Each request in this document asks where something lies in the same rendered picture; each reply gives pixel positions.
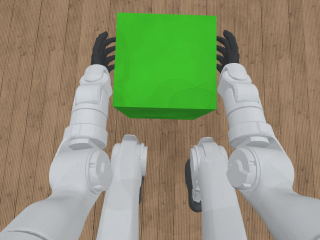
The carton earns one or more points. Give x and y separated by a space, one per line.
165 65

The left robot upper arm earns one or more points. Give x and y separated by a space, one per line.
77 179

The robot left hand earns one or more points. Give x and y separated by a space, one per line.
99 55

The right robot upper arm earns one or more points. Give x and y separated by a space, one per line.
265 178

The robot right hand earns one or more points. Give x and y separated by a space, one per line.
230 52

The right robot foot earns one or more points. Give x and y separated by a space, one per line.
195 206

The right robot thigh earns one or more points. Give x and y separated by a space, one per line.
221 214

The left robot forearm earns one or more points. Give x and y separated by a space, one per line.
87 128

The right robot forearm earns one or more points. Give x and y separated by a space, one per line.
244 111

